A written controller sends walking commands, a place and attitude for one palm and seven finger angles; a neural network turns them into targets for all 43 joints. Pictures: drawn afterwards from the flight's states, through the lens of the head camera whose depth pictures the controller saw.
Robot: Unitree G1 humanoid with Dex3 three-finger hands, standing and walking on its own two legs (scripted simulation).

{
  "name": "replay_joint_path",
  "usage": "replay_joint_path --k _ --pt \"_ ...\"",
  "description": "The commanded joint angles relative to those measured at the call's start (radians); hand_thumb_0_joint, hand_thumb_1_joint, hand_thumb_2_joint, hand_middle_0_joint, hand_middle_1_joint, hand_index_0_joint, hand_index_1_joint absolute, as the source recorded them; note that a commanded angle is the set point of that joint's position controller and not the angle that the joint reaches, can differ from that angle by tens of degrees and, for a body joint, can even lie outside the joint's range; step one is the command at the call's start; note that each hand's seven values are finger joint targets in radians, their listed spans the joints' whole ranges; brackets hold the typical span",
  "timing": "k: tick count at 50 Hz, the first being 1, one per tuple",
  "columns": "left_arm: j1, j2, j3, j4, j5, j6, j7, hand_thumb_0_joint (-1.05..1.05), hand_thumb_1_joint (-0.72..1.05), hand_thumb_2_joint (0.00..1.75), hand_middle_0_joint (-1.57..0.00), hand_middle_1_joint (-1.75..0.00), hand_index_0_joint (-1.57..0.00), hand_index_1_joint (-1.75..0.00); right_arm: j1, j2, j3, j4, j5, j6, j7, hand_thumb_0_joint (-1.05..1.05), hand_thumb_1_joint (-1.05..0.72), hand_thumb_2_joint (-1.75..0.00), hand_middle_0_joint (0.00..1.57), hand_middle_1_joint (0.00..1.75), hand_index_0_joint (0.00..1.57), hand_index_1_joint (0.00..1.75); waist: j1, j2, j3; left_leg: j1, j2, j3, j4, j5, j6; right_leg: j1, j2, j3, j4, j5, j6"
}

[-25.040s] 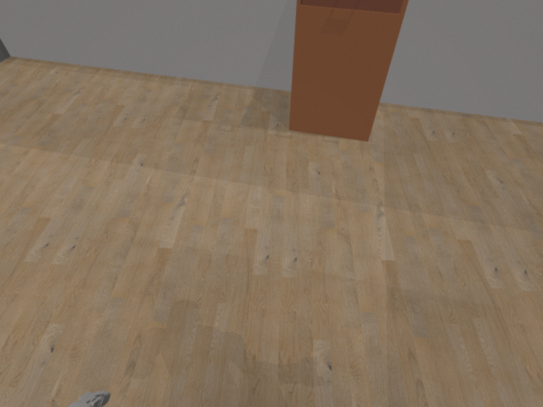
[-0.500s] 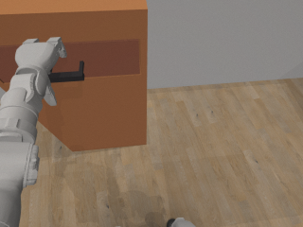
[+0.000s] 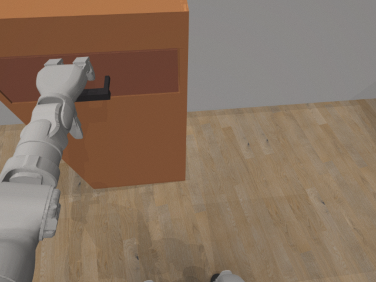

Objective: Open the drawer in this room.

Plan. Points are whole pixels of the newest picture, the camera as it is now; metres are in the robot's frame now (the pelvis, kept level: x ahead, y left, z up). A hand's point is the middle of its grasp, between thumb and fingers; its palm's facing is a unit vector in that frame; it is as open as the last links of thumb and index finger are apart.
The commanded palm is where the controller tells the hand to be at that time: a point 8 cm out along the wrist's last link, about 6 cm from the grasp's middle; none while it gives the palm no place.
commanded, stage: lower the fingers behind the handle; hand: left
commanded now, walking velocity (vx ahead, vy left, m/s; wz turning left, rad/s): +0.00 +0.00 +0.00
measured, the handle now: (87, 88) +0.55 +0.22 +0.04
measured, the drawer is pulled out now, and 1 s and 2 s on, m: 0.00 0.00 0.00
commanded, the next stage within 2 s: close the thumb around the handle in 1.20 s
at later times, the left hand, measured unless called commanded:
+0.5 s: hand (80, 105) +0.49 +0.22 +0.05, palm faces -0.04 +0.02 -1.00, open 13.8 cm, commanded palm +0.48 +0.23 +0.09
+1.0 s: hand (83, 103) +0.50 +0.22 +0.04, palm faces -0.06 +0.04 -1.00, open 13.8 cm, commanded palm +0.49 +0.22 +0.07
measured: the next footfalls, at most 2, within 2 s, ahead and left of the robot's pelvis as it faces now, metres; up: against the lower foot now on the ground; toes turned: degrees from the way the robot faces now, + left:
none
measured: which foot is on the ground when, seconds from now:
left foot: down 0.00-1.00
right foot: down 0.00-1.00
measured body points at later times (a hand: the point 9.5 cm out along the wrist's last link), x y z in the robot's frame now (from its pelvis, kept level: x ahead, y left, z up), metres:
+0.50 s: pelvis -0.01 -0.01 -0.01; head +0.10 -0.02 +0.43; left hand +0.49 +0.22 +0.10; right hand -0.01 -0.29 -0.13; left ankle -0.04 +0.11 -0.71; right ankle +0.00 -0.15 -0.71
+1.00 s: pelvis -0.04 -0.01 -0.03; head +0.10 -0.01 +0.40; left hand +0.50 +0.22 +0.10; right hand -0.05 -0.29 -0.15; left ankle -0.04 +0.11 -0.71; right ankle +0.00 -0.15 -0.71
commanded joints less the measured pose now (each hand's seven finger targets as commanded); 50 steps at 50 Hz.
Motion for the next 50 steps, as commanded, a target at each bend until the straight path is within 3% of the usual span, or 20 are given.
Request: replay_joint_path --k 1,7,13,15,16,20,21,23,25,28,29,31,33,35,37,38,40,43,48,50 --pt "-0.479 0.239 0.042 -0.21 -0.005 0.01 0.053 0.0 -0.5 0.3 -0.3 -1.2 -0.3 -1.2 0.151 -0.171 -0.067 -0.041 -0.004 -0.018 -0.015 0.0 -0.9 -0.9 0.2 0.3 0.2 0.3 -0.02 0.049 -0.469 0.275 -0.047 -0.018 -0.025 0.551 0.025 0.213 0.08 -0.034 -0.011 0.363 -0.053" --pt "-0.462 0.226 0.037 -0.189 -0.009 0.002 0.057 0.0 -0.5 0.3 -0.3 -1.2 -0.3 -1.2 0.152 -0.172 -0.069 -0.03 -0.005 -0.021 -0.02 0.0 -0.9 -0.9 0.2 0.3 0.2 0.3 -0.028 0.032 -0.431 0.245 -0.049 -0.014 -0.021 0.492 0.027 0.198 0.079 -0.031 -0.012 0.343 -0.053" --pt "-0.45 0.307 0.094 -0.152 0.0 -0.002 0.083 0.0 -0.5 0.3 -0.3 -1.2 -0.3 -1.2 0.142 -0.18 -0.061 -0.024 -0.007 -0.024 -0.024 0.0 -0.9 -0.9 0.2 0.3 0.2 0.3 -0.015 0.007 -0.431 0.166 -0.06 -0.004 -0.018 0.415 0.031 0.227 0.073 -0.021 -0.001 0.334 -0.054" --pt "-0.467 0.271 0.053 -0.136 0.006 0.004 0.09 0.0 -0.5 0.3 -0.3 -1.2 -0.3 -1.2 0.145 -0.176 -0.059 -0.026 -0.004 -0.029 -0.025 0.0 -0.9 -0.9 0.2 0.3 0.2 0.3 -0.031 0.019 -0.413 0.152 -0.06 -0.005 -0.018 0.383 0.03 0.2 0.073 -0.022 0.0 0.311 -0.052" --pt "-0.456 0.281 0.066 -0.13 0.005 0.007 0.094 0.0 -0.5 0.3 -0.3 -1.2 -0.3 -1.2 0.145 -0.177 -0.06 -0.024 -0.007 -0.032 -0.024 0.0 -0.9 -0.9 0.2 0.3 0.2 0.3 -0.02 0.033 -0.421 0.152 -0.06 0.0 -0.016 0.387 0.03 0.206 0.071 -0.02 0.002 0.315 -0.053" --pt "-0.428 0.267 0.053 -0.082 0.006 0.027 0.091 0.0 -0.5 0.3 -0.3 -1.2 -0.3 -1.2 0.154 -0.181 -0.06 -0.024 -0.004 -0.031 -0.022 0.0 -0.9 -0.9 0.2 0.3 0.2 0.3 -0.028 0.014 -0.425 0.134 -0.06 0.001 -0.006 0.368 0.03 0.192 0.073 -0.019 0.008 0.307 -0.05" --pt "-0.451 0.234 0.02 -0.074 0.005 0.03 0.089 0.0 -0.5 0.3 -0.3 -1.2 -0.3 -1.2 0.153 -0.178 -0.059 -0.024 -0.003 -0.034 -0.024 0.0 -0.9 -0.9 0.2 0.3 0.2 0.3 -0.044 0.004 -0.405 0.127 -0.059 0.003 -0.009 0.344 0.032 0.18 0.071 -0.019 0.001 0.291 -0.048" --pt "-0.426 0.309 0.079 -0.054 -0.005 0.032 0.082 0.0 -0.5 0.3 -0.3 -1.2 -0.3 -1.2 0.154 -0.191 -0.055 -0.021 -0.004 -0.03 -0.026 0.0 -0.9 -0.9 0.2 0.3 0.2 0.3 -0.028 -0.027 -0.422 0.099 -0.061 0.004 -0.006 0.334 0.035 0.21 0.07 -0.012 0.008 0.297 -0.049" --pt "-0.432 0.262 0.027 -0.027 0.0 0.037 0.071 0.0 -0.5 0.3 -0.3 -1.2 -0.3 -1.2 0.158 -0.185 -0.051 -0.026 0.002 -0.033 -0.03 0.0 -0.9 -0.9 0.2 0.3 0.2 0.3 -0.046 -0.016 -0.386 0.077 -0.062 0.006 -0.006 0.294 0.034 0.175 0.069 -0.014 0.005 0.266 -0.045" --pt "-0.424 0.275 0.037 0.006 -0.001 0.037 0.061 0.0 -0.5 0.3 -0.3 -1.2 -0.3 -1.2 0.16 -0.194 -0.049 -0.023 0.003 -0.033 -0.034 0.0 -0.9 -0.9 0.2 0.3 0.2 0.3 -0.05 -0.044 -0.365 0.052 -0.061 0.005 0.001 0.265 0.037 0.151 0.068 -0.013 0.007 0.236 -0.046" --pt "-0.431 0.248 0.002 0.027 0.004 0.039 0.056 0.0 -0.5 0.3 -0.3 -1.2 -0.3 -1.2 0.167 -0.189 -0.046 -0.027 0.005 -0.035 -0.036 0.0 -0.9 -0.9 0.2 0.3 0.2 0.3 -0.061 -0.033 -0.348 0.043 -0.06 0.003 0.0 0.247 0.035 0.131 0.067 -0.016 0.01 0.218 -0.045" --pt "-0.425 0.252 0.005 0.046 0.002 0.04 0.049 0.0 -0.5 0.3 -0.3 -1.2 -0.3 -1.2 0.169 -0.194 -0.043 -0.027 0.006 -0.039 -0.037 0.0 -0.9 -0.9 0.2 0.3 0.2 0.3 -0.062 -0.045 -0.329 0.021 -0.06 0.001 0.006 0.212 0.036 0.104 0.067 -0.019 0.015 0.18 -0.045" --pt "-0.434 0.266 0.019 0.033 -0.007 0.033 0.04 0.0 -0.5 0.3 -0.3 -1.2 -0.3 -1.2 0.176 -0.197 -0.045 -0.03 0.004 -0.039 -0.038 0.0 -0.9 -0.9 0.2 0.3 0.2 0.3 -0.063 -0.056 -0.373 0.02 -0.062 0.003 0.021 0.226 0.04 0.119 0.067 -0.013 0.025 0.202 -0.044" --pt "-0.426 0.257 -0.001 0.061 -0.007 0.036 0.029 0.0 -0.5 0.3 -0.3 -1.2 -0.3 -1.2 0.182 -0.195 -0.039 -0.037 0.008 -0.039 -0.039 0.0 -0.9 -0.9 0.2 0.3 0.2 0.3 -0.07 -0.044 -0.348 -0.01 -0.062 0.003 0.029 0.194 0.038 0.09 0.066 -0.015 0.033 0.177 -0.043" --pt "-0.428 0.281 0.007 0.093 -0.007 0.04 0.021 0.0 -0.5 0.3 -0.3 -1.2 -0.3 -1.2 0.184 -0.203 -0.033 -0.04 0.012 -0.04 -0.042 0.0 -0.9 -0.9 0.2 0.3 0.2 0.3 -0.079 -0.078 -0.316 -0.051 -0.062 0.001 0.037 0.157 0.04 0.071 0.066 -0.015 0.038 0.146 -0.04" --pt "-0.446 0.302 0.019 0.087 -0.009 0.037 0.017 0.0 -0.5 0.3 -0.3 -1.2 -0.3 -1.2 0.185 -0.206 -0.033 -0.04 0.011 -0.038 -0.043 0.0 -0.9 -0.9 0.2 0.3 0.2 0.3 -0.08 -0.077 -0.329 -0.057 -0.062 -0.001 0.043 0.156 0.041 0.07 0.065 -0.012 0.043 0.144 -0.041" --pt "-0.429 0.271 -0.009 0.099 -0.004 0.038 0.009 0.0 -0.5 0.3 -0.3 -1.2 -0.3 -1.2 0.192 -0.201 -0.033 -0.048 0.013 -0.04 -0.045 0.0 -0.9 -0.9 0.2 0.3 0.2 0.3 -0.082 -0.044 -0.332 -0.057 -0.061 0.0 0.053 0.151 0.039 0.036 0.066 -0.017 0.058 0.131 -0.043" --pt "-0.436 0.274 0.001 0.073 -0.01 0.034 0.003 0.0 -0.5 0.3 -0.3 -1.2 -0.3 -1.2 0.2 -0.2 -0.035 -0.056 0.01 -0.038 -0.042 0.0 -0.9 -0.9 0.2 0.3 0.2 0.3 -0.077 -0.048 -0.377 -0.048 -0.06 -0.002 0.067 0.167 0.041 0.044 0.068 -0.017 0.067 0.142 -0.044" --pt "-0.455 0.32 0.021 0.069 -0.018 0.034 -0.006 0.0 -0.5 0.3 -0.3 -1.2 -0.3 -1.2 0.2 -0.205 -0.028 -0.064 0.015 -0.035 -0.048 0.0 -0.9 -0.9 0.2 0.3 0.2 0.3 -0.081 -0.062 -0.371 -0.079 -0.06 -0.006 0.068 0.121 0.042 0.042 0.066 -0.015 0.069 0.104 -0.04" --pt "-0.473 0.324 0.018 0.067 -0.015 0.03 -0.004 0.0 -0.5 0.3 -0.3 -1.2 -0.3 -1.2 0.203 -0.205 -0.024 -0.064 0.017 -0.038 -0.049 0.0 -0.9 -0.9 0.2 0.3 0.2 0.3 -0.081 -0.032 -0.358 -0.083 -0.058 -0.012 0.066 0.109 0.041 0.018 0.066 -0.018 0.074 0.083 -0.041"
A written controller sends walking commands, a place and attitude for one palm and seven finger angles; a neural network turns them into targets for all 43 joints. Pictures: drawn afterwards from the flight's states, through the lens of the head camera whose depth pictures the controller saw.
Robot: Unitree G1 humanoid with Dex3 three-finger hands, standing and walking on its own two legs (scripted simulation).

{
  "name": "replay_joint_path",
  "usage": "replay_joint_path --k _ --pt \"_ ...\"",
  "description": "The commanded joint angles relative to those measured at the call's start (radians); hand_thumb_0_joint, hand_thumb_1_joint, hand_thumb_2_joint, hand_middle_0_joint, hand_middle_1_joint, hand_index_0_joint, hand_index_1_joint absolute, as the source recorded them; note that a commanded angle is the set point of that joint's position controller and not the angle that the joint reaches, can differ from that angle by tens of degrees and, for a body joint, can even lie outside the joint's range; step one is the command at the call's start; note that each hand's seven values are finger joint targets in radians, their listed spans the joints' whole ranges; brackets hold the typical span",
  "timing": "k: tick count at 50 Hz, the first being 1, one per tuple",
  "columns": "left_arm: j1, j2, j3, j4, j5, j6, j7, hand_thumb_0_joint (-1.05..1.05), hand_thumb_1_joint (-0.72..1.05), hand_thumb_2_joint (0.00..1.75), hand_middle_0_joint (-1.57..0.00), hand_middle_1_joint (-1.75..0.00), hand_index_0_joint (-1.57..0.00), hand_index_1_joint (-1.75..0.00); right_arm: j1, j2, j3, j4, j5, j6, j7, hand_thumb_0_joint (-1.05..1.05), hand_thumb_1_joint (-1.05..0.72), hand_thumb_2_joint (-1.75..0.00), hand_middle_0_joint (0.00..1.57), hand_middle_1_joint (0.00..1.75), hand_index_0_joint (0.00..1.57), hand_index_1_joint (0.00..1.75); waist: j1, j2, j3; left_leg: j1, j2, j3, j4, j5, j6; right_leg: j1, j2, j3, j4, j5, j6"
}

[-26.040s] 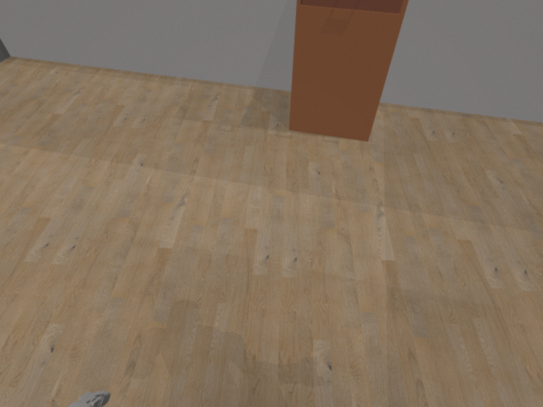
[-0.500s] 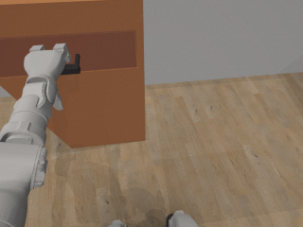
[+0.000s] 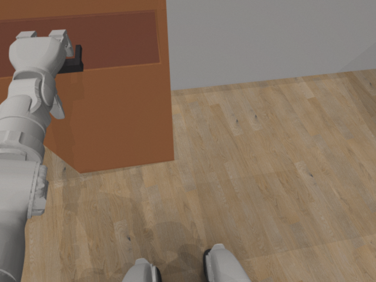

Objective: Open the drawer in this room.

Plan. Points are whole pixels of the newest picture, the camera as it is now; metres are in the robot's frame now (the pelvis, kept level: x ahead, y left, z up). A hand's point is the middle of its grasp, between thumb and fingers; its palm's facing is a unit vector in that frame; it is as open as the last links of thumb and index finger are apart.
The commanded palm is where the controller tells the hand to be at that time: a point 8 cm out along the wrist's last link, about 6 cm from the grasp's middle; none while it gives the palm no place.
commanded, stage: lower the fingers behind the handle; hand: left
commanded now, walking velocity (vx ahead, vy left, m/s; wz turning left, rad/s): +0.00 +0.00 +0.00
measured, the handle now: (56, 59) +0.59 +0.23 +0.07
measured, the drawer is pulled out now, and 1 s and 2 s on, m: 0.00 0.00 0.03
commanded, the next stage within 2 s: close the thumb around the handle in 0.20 s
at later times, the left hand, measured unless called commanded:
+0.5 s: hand (60, 83) +0.55 +0.23 +0.04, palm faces -0.06 -0.02 -1.00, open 12.7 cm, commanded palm +0.53 +0.24 +0.09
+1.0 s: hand (59, 82) +0.55 +0.23 +0.04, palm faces -0.06 +0.00 -1.00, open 5.1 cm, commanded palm +0.53 +0.24 +0.09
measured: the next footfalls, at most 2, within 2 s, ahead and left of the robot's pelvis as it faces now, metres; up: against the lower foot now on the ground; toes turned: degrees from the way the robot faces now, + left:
none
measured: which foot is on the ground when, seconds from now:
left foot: down 0.00-1.00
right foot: down 0.00-1.00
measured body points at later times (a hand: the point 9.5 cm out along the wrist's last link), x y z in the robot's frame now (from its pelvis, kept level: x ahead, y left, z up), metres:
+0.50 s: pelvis +0.02 +0.01 +0.00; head +0.15 +0.01 +0.43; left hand +0.54 +0.23 +0.10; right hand +0.00 -0.27 -0.12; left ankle +0.00 +0.12 -0.69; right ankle +0.04 -0.14 -0.69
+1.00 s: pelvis +0.03 +0.01 +0.01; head +0.16 +0.01 +0.44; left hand +0.55 +0.23 +0.10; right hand +0.02 -0.27 -0.11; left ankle +0.00 +0.12 -0.69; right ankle +0.04 -0.14 -0.69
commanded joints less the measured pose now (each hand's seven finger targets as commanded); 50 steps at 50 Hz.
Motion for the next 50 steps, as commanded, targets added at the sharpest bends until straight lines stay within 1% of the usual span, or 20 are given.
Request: replay_joint_path --k 1,4,7,8,10,12,15,19,21,23,25,27,31,34,36,39,40,47,48,50 --pt "-0.316 0.238 0.06 -0.077 -0.01 0.004 -0.009 0.0 -0.5 0.3 -0.3 -1.2 -0.3 -1.2 0.177 -0.17 -0.058 -0.04 -0.005 -0.016 -0.018 0.0 -0.9 -0.9 0.2 0.3 0.2 0.3 -0.02 -0.029 -0.378 0.153 -0.065 -0.006 -0.099 0.131 0.047 0.26 0.061 -0.022 -0.098 0.101 -0.031" --pt "-0.371 0.305 0.114 -0.175 -0.004 -0.04 0.015 0.0 -0.5 0.3 -0.3 -1.2 -0.3 -1.2 0.178 -0.165 -0.061 -0.042 -0.017 -0.023 -0.019 0.0 -0.9 -0.9 0.2 0.3 0.2 0.3 -0.009 0.018 -0.474 0.176 -0.066 -0.011 -0.08 0.168 0.05 0.287 0.06 -0.014 -0.082 0.131 -0.032" --pt "-0.405 0.333 0.15 -0.25 0.008 -0.071 0.065 0.0 -0.5 0.3 -0.3 -1.2 -0.3 -1.2 0.181 -0.161 -0.07 -0.029 -0.028 -0.03 -0.015 0.0 -0.9 -0.9 0.2 0.3 0.2 0.3 0.001 0.067 -0.543 0.221 -0.065 -0.022 -0.065 0.217 0.046 0.283 0.063 -0.016 -0.065 0.152 -0.036" --pt "-0.393 0.31 0.138 -0.237 0.009 -0.06 0.079 0.0 -0.5 0.3 -0.3 -1.2 -0.3 -1.2 0.18 -0.16 -0.072 -0.02 -0.032 -0.03 -0.01 0.0 -0.9 -0.9 0.2 0.3 0.2 0.3 -0.002 0.067 -0.549 0.238 -0.063 -0.021 -0.062 0.246 0.046 0.279 0.067 -0.021 -0.064 0.168 -0.038" --pt "-0.334 0.313 0.154 -0.195 0.0 -0.03 0.095 0.0 -0.5 0.3 -0.3 -1.2 -0.3 -1.2 0.184 -0.165 -0.069 -0.007 -0.031 -0.025 0.0 0.0 -0.9 -0.9 0.2 0.3 0.2 0.3 0.013 0.062 -0.528 0.234 -0.062 -0.022 -0.068 0.27 0.04 0.292 0.068 -0.027 -0.067 0.192 -0.038" --pt "-0.365 0.274 0.122 -0.188 -0.001 -0.007 0.106 0.0 -0.5 0.3 -0.3 -1.2 -0.3 -1.2 0.185 -0.164 -0.07 0.0 -0.029 -0.021 0.003 0.0 -0.9 -0.9 0.2 0.3 0.2 0.3 -0.007 0.062 -0.506 0.25 -0.059 -0.025 -0.08 0.275 0.039 0.274 0.07 -0.035 -0.08 0.186 -0.037" --pt "-0.378 0.306 0.137 -0.166 -0.002 0.024 0.112 0.0 -0.5 0.3 -0.3 -1.2 -0.3 -1.2 0.181 -0.17 -0.066 0.012 -0.028 -0.012 0.004 0.0 -0.9 -0.9 0.2 0.3 0.2 0.3 -0.004 0.052 -0.504 0.251 -0.062 -0.022 -0.088 0.287 0.041 0.303 0.069 -0.032 -0.089 0.203 -0.035" --pt "-0.379 0.304 0.13 -0.165 -0.001 0.04 0.1 0.0 -0.28 0.4 -0.32 -1.22 -0.32 -1.22 0.176 -0.168 -0.063 0.012 -0.028 -0.001 0.001 0.0 -0.9 -0.9 0.2 0.3 0.2 0.3 -0.006 0.044 -0.496 0.264 -0.061 -0.019 -0.097 0.319 0.041 0.327 0.067 -0.032 -0.096 0.242 -0.034" --pt "-0.333 0.28 0.121 -0.14 -0.003 0.042 0.092 0.0 -0.16 0.44 -0.32 -1.24 -0.32 -1.24 0.167 -0.167 -0.061 0.008 -0.027 0.003 0.003 0.0 -0.9 -0.9 0.2 0.3 0.2 0.3 0.002 0.037 -0.458 0.263 -0.061 -0.018 -0.108 0.313 0.038 0.323 0.069 -0.037 -0.102 0.231 -0.036" --pt "-0.326 0.305 0.141 -0.152 -0.008 0.032 0.084 0.0 -0.05 0.49 -0.33 -1.25 -0.33 -1.25 0.16 -0.168 -0.059 0.003 -0.027 0.008 0.0 0.0 -0.9 -0.9 0.2 0.3 0.2 0.3 0.011 0.02 -0.47 0.258 -0.063 -0.013 -0.106 0.325 0.04 0.35 0.068 -0.032 -0.101 0.254 -0.036" --pt "-0.299 0.294 0.135 -0.171 -0.004 0.02 0.08 0.0 0.06 0.54 -0.34 -1.26 -0.34 -1.26 0.16 -0.163 -0.062 -0.004 -0.028 0.008 0.0 0.0 -0.9 -0.9 0.2 0.3 0.2 0.3 0.02 0.044 -0.471 0.268 -0.063 -0.012 -0.108 0.345 0.038 0.353 0.067 -0.034 -0.097 0.269 -0.038" --pt "-0.263 0.296 0.144 -0.172 -0.004 0.014 0.08 0.0 0.17 0.59 -0.35 -1.27 -0.35 -1.27 0.153 -0.164 -0.064 -0.009 -0.028 0.01 0.001 0.0 -0.9 -0.9 0.2 0.3 0.2 0.3 0.027 0.028 -0.467 0.269 -0.061 -0.009 -0.104 0.351 0.037 0.355 0.068 -0.034 -0.095 0.273 -0.037" --pt "-0.267 0.265 0.125 -0.17 -0.003 0.01 0.094 0.0 0.4 0.68 -0.36 -1.3 -0.36 -1.3 0.151 -0.163 -0.067 -0.011 -0.028 0.01 0.002 0.0 -0.9 -0.9 0.2 0.3 0.2 0.3 0.015 0.02 -0.444 0.269 -0.06 -0.009 -0.105 0.345 0.036 0.337 0.068 -0.037 -0.099 0.262 -0.037" --pt "-0.285 0.295 0.146 -0.194 -0.002 0.008 0.102 0.0 0.56 0.76 -0.38 -1.31 -0.38 -1.31 0.154 -0.167 -0.07 -0.007 -0.03 0.012 0.002 0.0 -0.9 -0.9 0.2 0.3 0.2 0.3 0.021 0.029 -0.48 0.282 -0.06 -0.011 -0.1 0.38 0.036 0.356 0.066 -0.033 -0.089 0.293 -0.037" --pt "-0.263 0.255 0.125 -0.177 -0.004 0.02 0.105 0.0 0.68 0.8 -0.38 -1.33 -0.38 -1.33 0.154 -0.163 -0.071 -0.005 -0.03 0.013 0.005 0.0 -0.9 -0.9 0.2 0.3 0.2 0.3 0.021 0.032 -0.469 0.286 -0.061 -0.007 -0.1 0.389 0.034 0.351 0.068 -0.036 -0.092 0.298 -0.037" --pt "-0.27 0.277 0.142 -0.192 -0.006 0.023 0.106 0.0 0.84 0.88 -0.4 -1.34 -0.4 -1.34 0.155 -0.164 -0.073 -0.001 -0.032 0.018 0.005 0.0 -0.9 -0.9 0.2 0.3 0.2 0.3 0.025 0.025 -0.494 0.298 -0.06 -0.01 -0.101 0.416 0.034 0.374 0.066 -0.035 -0.09 0.324 -0.036" --pt "-0.269 0.243 0.12 -0.199 -0.01 0.025 0.104 0.0 0.9 0.9 -0.4 -1.35 -0.4 -1.35 0.156 -0.161 -0.075 -0.006 -0.029 0.018 0.009 0.0 -0.9 -0.9 0.2 0.3 0.2 0.3 0.023 0.045 -0.491 0.313 -0.06 -0.01 -0.104 0.414 0.031 0.36 0.069 -0.037 -0.094 0.313 -0.038" --pt "-0.281 0.251 0.111 -0.149 -0.009 0.038 0.094 0.0 0.9 0.9 -0.4 -1.35 -0.4 -1.35 0.153 -0.165 -0.071 0.001 -0.024 0.019 0.003 0.0 -0.9 -0.9 0.2 0.3 0.2 0.3 0.004 -0.002 -0.435 0.272 -0.062 -0.005 -0.113 0.349 0.037 0.362 0.067 -0.032 -0.11 0.287 -0.033" --pt "-0.293 0.278 0.132 -0.16 -0.012 0.033 0.092 0.0 0.9 0.9 -0.4 -1.35 -0.4 -1.35 0.153 -0.167 -0.069 0.004 -0.027 0.02 0.001 0.0 -0.9 -0.9 0.2 0.3 0.2 0.3 0.01 -0.001 -0.453 0.273 -0.062 -0.004 -0.112 0.361 0.038 0.38 0.066 -0.029 -0.107 0.303 -0.034" --pt "-0.273 0.264 0.123 -0.173 -0.009 0.029 0.087 0.0 0.9 0.9 -0.4 -1.35 -0.4 -1.35 0.156 -0.163 -0.071 -0.002 -0.027 0.019 0.0 0.0 -0.9 -0.9 0.2 0.3 0.2 0.3 0.018 0.023 -0.477 0.286 -0.063 -0.003 -0.11 0.385 0.036 0.388 0.066 -0.028 -0.101 0.326 -0.035"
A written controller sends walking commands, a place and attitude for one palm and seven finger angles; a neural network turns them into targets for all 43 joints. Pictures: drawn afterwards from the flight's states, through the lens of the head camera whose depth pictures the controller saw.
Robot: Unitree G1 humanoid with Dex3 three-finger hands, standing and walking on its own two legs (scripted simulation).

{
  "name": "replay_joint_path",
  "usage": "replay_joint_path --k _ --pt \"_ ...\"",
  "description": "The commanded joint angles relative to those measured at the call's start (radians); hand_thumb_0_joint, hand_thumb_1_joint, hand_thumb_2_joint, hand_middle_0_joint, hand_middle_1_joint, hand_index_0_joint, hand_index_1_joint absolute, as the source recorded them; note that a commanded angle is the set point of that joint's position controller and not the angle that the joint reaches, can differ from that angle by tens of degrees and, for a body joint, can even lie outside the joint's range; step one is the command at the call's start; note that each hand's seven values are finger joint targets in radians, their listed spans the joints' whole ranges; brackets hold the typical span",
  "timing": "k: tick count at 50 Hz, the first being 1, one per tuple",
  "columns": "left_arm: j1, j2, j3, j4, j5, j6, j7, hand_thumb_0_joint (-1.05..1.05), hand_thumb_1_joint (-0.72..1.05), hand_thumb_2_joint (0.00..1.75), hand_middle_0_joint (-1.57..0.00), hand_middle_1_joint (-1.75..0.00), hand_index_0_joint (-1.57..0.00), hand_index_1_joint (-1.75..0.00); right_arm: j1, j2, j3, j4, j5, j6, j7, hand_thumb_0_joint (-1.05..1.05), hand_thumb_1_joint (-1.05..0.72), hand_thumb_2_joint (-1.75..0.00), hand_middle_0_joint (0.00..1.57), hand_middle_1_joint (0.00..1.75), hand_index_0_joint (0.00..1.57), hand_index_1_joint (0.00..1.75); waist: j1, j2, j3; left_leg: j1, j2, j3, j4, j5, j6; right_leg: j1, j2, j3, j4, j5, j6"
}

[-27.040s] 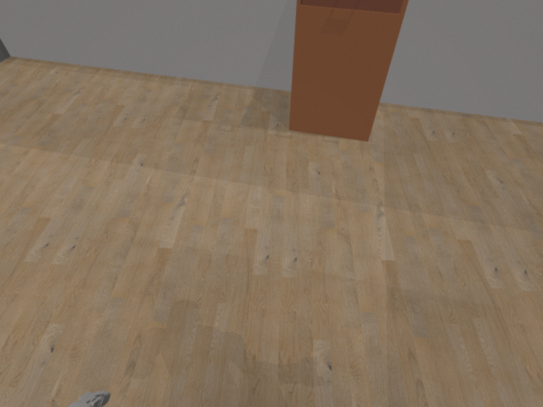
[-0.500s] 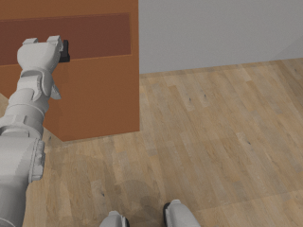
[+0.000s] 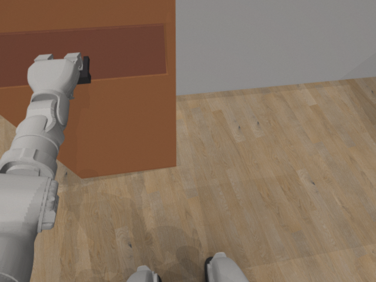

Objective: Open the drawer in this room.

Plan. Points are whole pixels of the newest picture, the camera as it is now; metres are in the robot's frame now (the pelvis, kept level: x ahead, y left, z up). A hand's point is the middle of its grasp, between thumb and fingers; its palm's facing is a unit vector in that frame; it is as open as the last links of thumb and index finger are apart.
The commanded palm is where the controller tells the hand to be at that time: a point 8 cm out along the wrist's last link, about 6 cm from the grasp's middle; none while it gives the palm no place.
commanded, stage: pull the drawer open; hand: left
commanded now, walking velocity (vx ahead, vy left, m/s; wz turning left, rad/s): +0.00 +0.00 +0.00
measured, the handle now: (63, 70) +0.56 +0.23 +0.06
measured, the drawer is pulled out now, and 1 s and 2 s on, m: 0.00 0.03 0.21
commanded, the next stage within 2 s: none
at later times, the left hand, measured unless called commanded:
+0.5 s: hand (66, 100) +0.50 +0.22 +0.03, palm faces -0.04 -0.02 -1.00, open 5.1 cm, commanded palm +0.45 +0.23 +0.08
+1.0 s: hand (65, 104) +0.49 +0.22 +0.03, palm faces -0.06 +0.00 -1.00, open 5.1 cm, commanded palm +0.47 +0.23 +0.08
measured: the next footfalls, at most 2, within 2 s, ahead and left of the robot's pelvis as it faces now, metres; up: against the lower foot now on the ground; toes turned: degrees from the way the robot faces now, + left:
none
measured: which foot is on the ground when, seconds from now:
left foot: down 0.00-1.00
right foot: down 0.00-1.00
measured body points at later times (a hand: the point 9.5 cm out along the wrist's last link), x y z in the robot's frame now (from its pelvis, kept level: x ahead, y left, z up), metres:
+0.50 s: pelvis +0.02 +0.00 +0.01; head +0.13 -0.01 +0.45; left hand +0.50 +0.22 +0.09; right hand +0.02 -0.28 -0.12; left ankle -0.03 +0.11 -0.70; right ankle +0.01 -0.15 -0.70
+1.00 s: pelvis +0.01 -0.01 +0.01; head +0.12 -0.01 +0.44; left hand +0.49 +0.22 +0.09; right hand +0.03 -0.29 -0.12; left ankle -0.03 +0.11 -0.70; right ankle +0.01 -0.15 -0.70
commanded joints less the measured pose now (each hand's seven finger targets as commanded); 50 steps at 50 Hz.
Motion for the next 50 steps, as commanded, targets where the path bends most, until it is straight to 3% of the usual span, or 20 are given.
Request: replay_joint_path --k 1,4,9,13,15,18,20,23,25,26,27,29,30,32,34,38,43,44,46,50 --pt "-0.376 0.316 0.075 -0.144 -0.016 0.027 0.013 0.0 0.9 0.9 -0.4 -1.35 -0.4 -1.35 0.181 -0.174 -0.065 -0.032 -0.004 -0.01 -0.02 0.0 -0.9 -0.9 0.2 0.3 0.2 0.3 0.004 0.014 -0.468 0.227 -0.061 -0.004 -0.068 0.415 0.028 0.313 0.065 -0.031 -0.046 0.342 -0.046" --pt "-0.388 0.33 0.08 -0.127 -0.023 0.02 0.009 0.0 0.9 0.9 -0.4 -1.35 -0.4 -1.35 0.184 -0.177 -0.063 -0.027 -0.004 -0.012 -0.02 0.0 -0.9 -0.9 0.2 0.3 0.2 0.3 -0.005 0.006 -0.444 0.21 -0.061 -0.004 -0.067 0.388 0.031 0.305 0.065 -0.028 -0.052 0.326 -0.044" --pt "-0.326 0.319 0.082 -0.137 -0.023 0.011 0.004 0.0 0.9 0.9 -0.4 -1.35 -0.4 -1.35 0.18 -0.174 -0.065 -0.035 -0.002 -0.013 -0.02 0.0 -0.9 -0.9 0.2 0.3 0.2 0.3 0.016 0.008 -0.46 0.209 -0.062 0.001 -0.075 0.387 0.03 0.328 0.064 -0.026 -0.049 0.334 -0.046" --pt "-0.2 0.286 0.104 -0.212 -0.039 -0.005 0.001 0.0 0.9 0.9 -0.4 -1.35 -0.4 -1.35 0.17 -0.166 -0.076 -0.049 -0.004 -0.011 -0.008 0.0 -0.9 -0.9 0.2 0.3 0.2 0.3 0.065 0.025 -0.528 0.265 -0.057 0.006 -0.074 0.491 0.026 0.384 0.068 -0.027 -0.041 0.409 -0.052" --pt "-0.142 0.233 0.081 -0.237 -0.045 -0.005 0.002 0.0 0.9 0.9 -0.4 -1.35 -0.4 -1.35 0.166 -0.162 -0.083 -0.053 -0.001 -0.013 -0.003 0.0 -0.9 -0.9 0.2 0.3 0.2 0.3 0.069 0.016 -0.505 0.279 -0.052 0.009 -0.079 0.508 0.025 0.376 0.071 -0.032 -0.05 0.416 -0.05" --pt "-0.063 0.258 0.119 -0.275 -0.054 -0.002 0.005 0.0 0.9 0.9 -0.4 -1.35 -0.4 -1.35 0.149 -0.164 -0.086 -0.056 0.0 -0.007 0.002 0.0 -0.9 -0.9 0.2 0.3 0.2 0.3 0.094 -0.013 -0.503 0.274 -0.052 0.016 -0.091 0.541 0.027 0.429 0.069 -0.026 -0.054 0.463 -0.051" --pt "-0.001 0.211 0.094 -0.296 -0.053 0.006 0.01 0.0 0.9 0.9 -0.4 -1.35 -0.4 -1.35 0.136 -0.159 -0.089 -0.062 0.005 -0.007 0.006 0.0 -0.9 -0.9 0.2 0.3 0.2 0.3 0.099 -0.01 -0.456 0.282 -0.049 0.015 -0.107 0.55 0.026 0.42 0.071 -0.035 -0.063 0.455 -0.052" --pt "0.022 0.197 0.096 -0.364 -0.055 0.015 0.021 0.0 0.9 0.9 -0.4 -1.35 -0.4 -1.35 0.125 -0.158 -0.097 -0.065 0.008 -0.004 0.009 0.0 -0.9 -0.9 0.2 0.3 0.2 0.3 0.102 -0.012 -0.468 0.329 -0.044 0.014 -0.108 0.625 0.026 0.433 0.07 -0.033 -0.069 0.49 -0.053" --pt "0.102 0.183 0.1 -0.4 -0.057 0.03 0.028 0.0 0.9 0.9 -0.4 -1.35 -0.4 -1.35 0.114 -0.153 -0.098 -0.074 0.01 -0.004 0.015 0.0 -0.9 -0.9 0.2 0.3 0.2 0.3 0.12 -0.003 -0.462 0.344 -0.043 0.012 -0.113 0.673 0.026 0.45 0.07 -0.035 -0.07 0.515 -0.054" --pt "0.105 0.14 0.066 -0.42 -0.056 0.036 0.03 0.0 0.9 0.9 -0.4 -1.35 -0.4 -1.35 0.099 -0.151 -0.098 -0.078 0.011 -0.007 0.014 0.0 -0.9 -0.9 0.2 0.3 0.2 0.3 0.108 -0.009 -0.436 0.349 -0.042 0.014 -0.116 0.678 0.026 0.443 0.068 -0.04 -0.077 0.521 -0.052" --pt "0.122 0.159 0.091 -0.44 -0.062 0.043 0.033 0.0 0.9 0.9 -0.4 -1.35 -0.4 -1.35 0.1 -0.151 -0.101 -0.078 0.013 -0.006 0.017 0.0 -0.9 -0.9 0.2 0.3 0.2 0.3 0.114 -0.021 -0.444 0.361 -0.039 0.011 -0.12 0.688 0.026 0.456 0.069 -0.038 -0.079 0.527 -0.051" --pt "-0.161 0.227 0.089 -0.412 -0.036 0.041 0.051 0.0 0.9 0.9 -0.4 -1.35 -0.4 -1.35 0.112 -0.164 -0.095 -0.036 0.004 -0.003 0.002 0.0 -0.9 -0.9 0.2 0.3 0.2 0.3 0.05 0.001 -0.394 0.359 -0.043 0.003 -0.109 0.651 0.023 0.388 0.067 -0.04 -0.077 0.503 -0.047" --pt "-0.202 0.204 0.065 -0.349 -0.022 0.05 0.056 0.0 0.9 0.9 -0.4 -1.35 -0.4 -1.35 0.121 -0.158 -0.095 -0.026 0.003 -0.004 0.001 0.0 -0.9 -0.9 0.2 0.3 0.2 0.3 0.036 0.005 -0.373 0.354 -0.048 0.002 -0.106 0.618 0.02 0.358 0.068 -0.043 -0.078 0.466 -0.049" --pt "-0.189 0.223 0.087 -0.312 -0.018 0.058 0.062 0.0 0.9 0.9 -0.4 -1.35 -0.4 -1.35 0.124 -0.159 -0.094 -0.019 -0.001 -0.005 0.0 0.0 -0.9 -0.9 0.2 0.3 0.2 0.3 0.052 0.004 -0.406 0.364 -0.049 0.001 -0.103 0.631 0.018 0.363 0.066 -0.041 -0.07 0.463 -0.052" --pt "-0.246 0.182 0.05 -0.313 -0.012 0.051 0.062 0.0 0.9 0.9 -0.4 -1.35 -0.4 -1.35 0.127 -0.148 -0.095 -0.022 -0.006 -0.007 -0.001 0.0 -0.9 -0.9 0.2 0.3 0.2 0.3 0.041 0.04 -0.44 0.387 -0.052 0.0 -0.09 0.665 0.017 0.358 0.064 -0.037 -0.065 0.479 -0.052" --pt "-0.278 0.169 0.048 -0.292 -0.016 0.033 0.059 0.0 0.9 0.9 -0.4 -1.35 -0.4 -1.35 0.126 -0.144 -0.095 -0.03 -0.007 -0.009 0.0 0.0 -0.9 -0.9 0.2 0.3 0.2 0.3 0.034 0.012 -0.45 0.37 -0.055 -0.005 -0.082 0.624 0.019 0.352 0.067 -0.036 -0.06 0.463 -0.052" --pt "-0.285 0.21 0.07 -0.261 -0.011 0.017 0.058 0.0 0.9 0.9 -0.4 -1.35 -0.4 -1.35 0.123 -0.147 -0.088 -0.039 -0.007 -0.015 -0.004 0.0 -0.9 -0.9 0.2 0.3 0.2 0.3 0.038 -0.01 -0.459 0.307 -0.066 -0.001 -0.082 0.515 0.022 0.374 0.063 -0.028 -0.055 0.433 -0.052" --pt "-0.292 0.199 0.054 -0.263 -0.007 0.012 0.06 0.0 0.9 0.9 -0.4 -1.35 -0.4 -1.35 0.12 -0.144 -0.087 -0.042 -0.006 -0.018 -0.005 0.0 -0.9 -0.9 0.2 0.3 0.2 0.3 0.036 0.019 -0.453 0.308 -0.066 0.001 -0.083 0.507 0.021 0.363 0.062 -0.026 -0.055 0.425 -0.052" --pt "-0.302 0.188 0.049 -0.263 -0.006 0.01 0.064 0.0 0.9 0.9 -0.4 -1.35 -0.4 -1.35 0.125 -0.144 -0.089 -0.037 -0.009 -0.023 -0.003 0.0 -0.9 -0.9 0.2 0.3 0.2 0.3 0.03 0.021 -0.462 0.312 -0.065 0.001 -0.076 0.505 0.022 0.351 0.065 -0.028 -0.054 0.42 -0.051" --pt "-0.309 0.248 0.082 -0.244 -0.007 0.004 0.064 0.0 0.9 0.9 -0.4 -1.35 -0.4 -1.35 0.132 -0.152 -0.086 -0.03 -0.008 -0.025 -0.006 0.0 -0.9 -0.9 0.2 0.3 0.2 0.3 0.033 0.007 -0.465 0.265 -0.069 0.003 -0.079 0.436 0.025 0.364 0.063 -0.021 -0.055 0.388 -0.049"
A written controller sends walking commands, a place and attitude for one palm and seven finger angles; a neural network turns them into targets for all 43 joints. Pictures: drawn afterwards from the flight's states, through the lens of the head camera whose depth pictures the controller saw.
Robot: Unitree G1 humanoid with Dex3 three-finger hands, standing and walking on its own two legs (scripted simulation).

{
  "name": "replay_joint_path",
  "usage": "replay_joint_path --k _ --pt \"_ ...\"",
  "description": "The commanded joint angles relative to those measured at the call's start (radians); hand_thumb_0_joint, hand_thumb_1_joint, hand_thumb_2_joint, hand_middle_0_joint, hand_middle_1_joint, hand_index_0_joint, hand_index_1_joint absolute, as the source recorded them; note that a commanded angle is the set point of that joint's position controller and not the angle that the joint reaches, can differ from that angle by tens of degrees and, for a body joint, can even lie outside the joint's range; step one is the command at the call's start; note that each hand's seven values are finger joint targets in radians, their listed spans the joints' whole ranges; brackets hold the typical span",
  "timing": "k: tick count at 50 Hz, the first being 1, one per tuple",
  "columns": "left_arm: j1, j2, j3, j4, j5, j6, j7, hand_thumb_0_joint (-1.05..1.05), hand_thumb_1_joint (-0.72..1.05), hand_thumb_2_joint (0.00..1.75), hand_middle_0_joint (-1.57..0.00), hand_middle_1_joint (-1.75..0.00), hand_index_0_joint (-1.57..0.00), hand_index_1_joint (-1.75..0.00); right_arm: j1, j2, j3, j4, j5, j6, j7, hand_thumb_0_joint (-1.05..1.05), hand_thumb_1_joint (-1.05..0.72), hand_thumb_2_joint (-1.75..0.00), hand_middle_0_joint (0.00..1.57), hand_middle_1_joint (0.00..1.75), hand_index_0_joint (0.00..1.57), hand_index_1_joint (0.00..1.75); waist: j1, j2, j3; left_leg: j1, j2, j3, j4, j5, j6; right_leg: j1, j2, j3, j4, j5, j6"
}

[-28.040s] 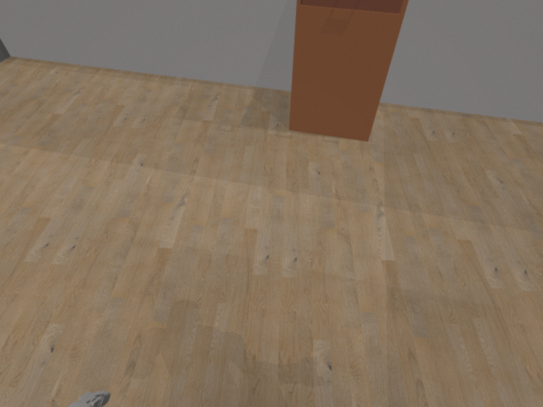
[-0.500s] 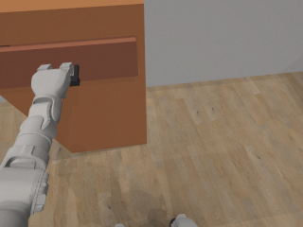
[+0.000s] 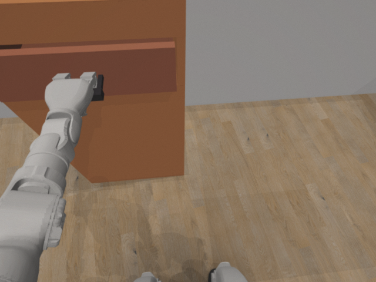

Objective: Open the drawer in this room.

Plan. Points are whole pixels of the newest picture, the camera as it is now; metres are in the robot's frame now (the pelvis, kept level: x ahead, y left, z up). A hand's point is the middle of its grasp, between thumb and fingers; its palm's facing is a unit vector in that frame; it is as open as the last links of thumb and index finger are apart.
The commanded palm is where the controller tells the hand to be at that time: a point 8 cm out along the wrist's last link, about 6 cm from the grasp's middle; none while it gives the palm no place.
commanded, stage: pull the drawer open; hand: left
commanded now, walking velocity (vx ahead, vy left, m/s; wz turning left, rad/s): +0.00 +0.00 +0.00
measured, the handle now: (78, 88) +0.53 +0.23 +0.05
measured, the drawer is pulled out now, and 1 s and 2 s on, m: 0.03 0.21 0.30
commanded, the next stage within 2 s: open the thumb to release the handle in 1.68 s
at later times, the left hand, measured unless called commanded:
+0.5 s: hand (77, 136) +0.42 +0.22 +0.03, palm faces +0.01 -0.04 -1.00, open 5.2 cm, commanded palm +0.37 +0.23 +0.08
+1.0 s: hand (69, 191) +0.30 +0.21 +0.03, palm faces +0.00 -0.06 -1.00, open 5.3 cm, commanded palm +0.26 +0.22 +0.08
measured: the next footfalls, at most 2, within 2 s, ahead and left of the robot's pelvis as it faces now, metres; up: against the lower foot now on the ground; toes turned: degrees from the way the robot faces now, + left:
none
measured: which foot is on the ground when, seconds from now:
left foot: down 0.00-1.00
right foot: down 0.00-1.00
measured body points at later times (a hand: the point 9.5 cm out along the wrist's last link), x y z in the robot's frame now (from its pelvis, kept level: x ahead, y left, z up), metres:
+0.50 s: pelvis +0.01 +0.01 +0.01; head +0.09 +0.00 +0.46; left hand +0.41 +0.22 +0.08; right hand +0.07 -0.26 -0.12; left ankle -0.03 +0.12 -0.70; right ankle +0.01 -0.14 -0.70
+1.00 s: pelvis +0.02 -0.01 +0.02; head +0.06 -0.04 +0.47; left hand +0.30 +0.21 +0.08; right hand +0.22 -0.24 -0.09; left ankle -0.03 +0.12 -0.70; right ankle +0.01 -0.14 -0.70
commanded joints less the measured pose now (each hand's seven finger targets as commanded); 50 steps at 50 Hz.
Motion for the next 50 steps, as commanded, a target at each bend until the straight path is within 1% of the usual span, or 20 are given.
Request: replay_joint_path --k 1,2,4,7,9,10,13,19,23,26,28,31,32,36,38,39,40,43,48,50 --pt "-0.392 0.285 0.088 -0.166 -0.015 0.015 0.042 0.0 0.9 0.9 -0.4 -1.35 -0.4 -1.35 0.163 -0.159 -0.055 -0.038 -0.002 -0.017 -0.013 0.0 -0.9 -0.9 0.2 0.3 0.2 0.3 0.0 0.022 -0.463 0.196 -0.07 0.018 -0.05 0.43 0.039 0.307 0.062 -0.011 -0.041 0.393 -0.038" --pt "-0.329 0.293 0.105 -0.16 -0.024 0.016 0.037 0.0 0.9 0.9 -0.4 -1.35 -0.4 -1.35 0.159 -0.16 -0.055 -0.04 0.0 -0.016 -0.011 0.0 -0.9 -0.9 0.2 0.3 0.2 0.3 0.019 0.021 -0.466 0.196 -0.069 0.024 -0.055 0.425 0.039 0.323 0.063 -0.011 -0.042 0.392 -0.04" --pt "-0.287 0.283 0.101 -0.176 -0.029 0.009 0.03 0.0 0.9 0.9 -0.4 -1.35 -0.4 -1.35 0.157 -0.157 -0.055 -0.048 0.003 -0.016 -0.01 0.0 -0.9 -0.9 0.2 0.3 0.2 0.3 0.027 0.011 -0.481 0.191 -0.068 0.027 -0.06 0.431 0.041 0.347 0.063 -0.008 -0.044 0.407 -0.039" --pt "-0.182 0.294 0.128 -0.228 -0.038 0.002 0.023 0.0 0.9 0.9 -0.4 -1.35 -0.4 -1.35 0.141 -0.16 -0.057 -0.063 0.009 -0.015 -0.008 0.0 -0.9 -0.9 0.2 0.3 0.2 0.3 0.063 0.006 -0.474 0.194 -0.064 0.031 -0.084 0.425 0.041 0.376 0.065 -0.009 -0.051 0.4 -0.043" --pt "-0.105 0.274 0.126 -0.251 -0.04 0.002 0.023 0.0 0.9 0.9 -0.4 -1.35 -0.4 -1.35 0.129 -0.158 -0.061 -0.067 0.011 -0.016 -0.007 0.0 -0.9 -0.9 0.2 0.3 0.2 0.3 0.073 -0.006 -0.459 0.201 -0.059 0.037 -0.091 0.457 0.042 0.391 0.064 -0.011 -0.055 0.426 -0.044" --pt "-0.042 0.27 0.137 -0.288 -0.054 0.004 0.022 0.0 0.9 0.9 -0.4 -1.35 -0.4 -1.35 0.122 -0.158 -0.064 -0.08 0.015 -0.016 -0.002 0.0 -0.9 -0.9 0.2 0.3 0.2 0.3 0.091 0.002 -0.47 0.209 -0.061 0.042 -0.098 0.465 0.041 0.412 0.066 -0.009 -0.059 0.435 -0.045" --pt "0.079 0.258 0.15 -0.408 -0.071 0.015 0.028 0.0 0.9 0.9 -0.4 -1.35 -0.4 -1.35 0.089 -0.159 -0.069 -0.103 0.021 -0.019 0.003 0.0 -0.9 -0.9 0.2 0.3 0.2 0.3 0.106 -0.005 -0.474 0.23 -0.056 0.04 -0.114 0.518 0.042 0.453 0.066 -0.007 -0.069 0.471 -0.049" --pt "0.265 0.158 0.102 -0.556 -0.078 0.085 0.056 0.0 0.9 0.9 -0.4 -1.35 -0.4 -1.35 0.032 -0.153 -0.07 -0.123 0.031 -0.032 0.012 0.0 -0.9 -0.9 0.2 0.3 0.2 0.3 0.102 -0.006 -0.371 0.314 -0.04 0.031 -0.136 0.619 0.035 0.414 0.07 -0.033 -0.092 0.463 -0.044" --pt "0.336 0.136 0.098 -0.705 -0.082 0.133 0.064 0.0 0.9 0.9 -0.4 -1.35 -0.4 -1.35 -0.015 -0.147 -0.066 -0.144 0.033 -0.036 0.014 0.0 -0.9 -0.9 0.2 0.3 0.2 0.3 0.111 0.014 -0.392 0.384 -0.035 0.017 -0.142 0.698 0.029 0.439 0.069 -0.036 -0.097 0.488 -0.047" --pt "0.419 0.061 0.041 -0.743 -0.079 0.168 0.06 0.0 0.9 0.9 -0.4 -1.35 -0.4 -1.35 -0.064 -0.135 -0.054 -0.158 0.034 -0.039 0.009 0.0 -0.9 -0.9 0.2 0.3 0.2 0.3 0.114 0.003 -0.331 0.396 -0.038 0.02 -0.153 0.68 0.026 0.432 0.067 -0.046 -0.109 0.473 -0.044" --pt "0.415 0.066 0.046 -0.796 -0.081 0.179 0.057 0.0 0.9 0.9 -0.4 -1.35 -0.4 -1.35 -0.087 -0.134 -0.052 -0.166 0.035 -0.037 0.007 0.0 -0.9 -0.9 0.2 0.3 0.2 0.3 0.111 0.004 -0.328 0.418 -0.038 0.014 -0.16 0.67 0.024 0.439 0.066 -0.044 -0.114 0.461 -0.047" --pt "0.51 0.022 0.014 -0.84 -0.066 0.192 0.051 0.0 0.9 0.9 -0.4 -1.35 -0.4 -1.35 -0.128 -0.12 -0.04 -0.183 0.029 -0.038 0.002 0.0 -0.9 -0.9 0.2 0.3 0.2 0.3 0.13 -0.003 -0.307 0.431 -0.042 0.014 -0.162 0.688 0.022 0.449 0.064 -0.05 -0.114 0.469 -0.048" --pt "0.508 0.01 0.004 -0.873 -0.071 0.193 0.049 0.0 0.9 0.9 -0.4 -1.35 -0.4 -1.35 -0.138 -0.117 -0.037 -0.191 0.029 -0.038 0.004 0.0 -0.9 -0.9 0.2 0.3 0.2 0.3 0.125 0.0 -0.302 0.44 -0.043 0.012 -0.166 0.673 0.021 0.45 0.061 -0.05 -0.118 0.47 -0.048" --pt "0.568 0.016 0.017 -0.914 -0.06 0.184 0.042 0.0 0.9 0.9 -0.4 -1.35 -0.4 -1.35 -0.18 -0.106 -0.028 -0.196 0.022 -0.037 -0.004 0.0 -0.9 -0.9 0.2 0.3 0.2 0.3 0.139 -0.032 -0.27 0.437 -0.051 0.016 -0.173 0.637 0.018 0.468 0.06 -0.048 -0.122 0.464 -0.05" --pt "0.622 0.015 0.02 -0.97 -0.06 0.174 0.04 0.0 0.9 0.9 -0.4 -1.35 -0.4 -1.35 -0.204 -0.102 -0.025 -0.209 0.018 -0.04 -0.003 0.0 -0.9 -0.9 0.2 0.3 0.2 0.3 0.154 0.007 -0.29 0.455 -0.054 0.02 -0.174 0.65 0.016 0.492 0.056 -0.04 -0.124 0.482 -0.053" --pt "0.663 0.011 0.021 -0.969 -0.062 0.172 0.041 0.0 0.9 0.9 -0.4 -1.35 -0.4 -1.35 -0.212 -0.094 -0.021 -0.211 0.017 -0.043 -0.003 0.0 -0.9 -0.9 0.2 0.3 0.2 0.3 0.158 -0.003 -0.267 0.445 -0.057 0.021 -0.177 0.629 0.016 0.493 0.056 -0.044 -0.122 0.476 -0.052" --pt "0.683 0.006 0.024 -0.972 -0.064 0.168 0.041 0.0 0.9 0.9 -0.4 -1.35 -0.4 -1.35 -0.221 -0.092 -0.018 -0.21 0.016 -0.044 -0.004 0.0 -0.9 -0.9 0.2 0.3 0.2 0.3 0.158 -0.034 -0.251 0.438 -0.06 0.022 -0.178 0.609 0.016 0.493 0.058 -0.044 -0.125 0.478 -0.051" --pt "0.704 0.019 0.037 -1.0 -0.059 0.157 0.044 0.0 0.9 0.9 -0.4 -1.35 -0.4 -1.35 -0.247 -0.091 -0.014 -0.211 0.013 -0.048 -0.008 0.0 -0.9 -0.9 0.2 0.3 0.2 0.3 0.163 -0.033 -0.222 0.425 -0.066 0.027 -0.187 0.547 0.014 0.496 0.058 -0.037 -0.136 0.448 -0.053" --pt "0.81 -0.002 0.029 -1.064 -0.061 0.14 0.051 0.0 0.9 0.9 -0.4 -1.35 -0.4 -1.35 -0.277 -0.08 -0.011 -0.216 0.005 -0.064 -0.008 0.0 -0.9 -0.9 0.2 0.3 0.2 0.3 0.178 -0.018 -0.23 0.431 -0.073 0.032 -0.186 0.529 0.013 0.515 0.054 -0.026 -0.133 0.473 -0.053" --pt "0.865 0.007 0.043 -1.073 -0.067 0.136 0.052 0.0 0.9 0.9 -0.4 -1.35 -0.4 -1.35 -0.284 -0.075 -0.008 -0.215 0.004 -0.068 -0.008 0.0 -0.9 -0.9 0.2 0.3 0.2 0.3 0.182 -0.044 -0.217 0.421 -0.077 0.034 -0.185 0.507 0.014 0.522 0.054 -0.024 -0.132 0.481 -0.051"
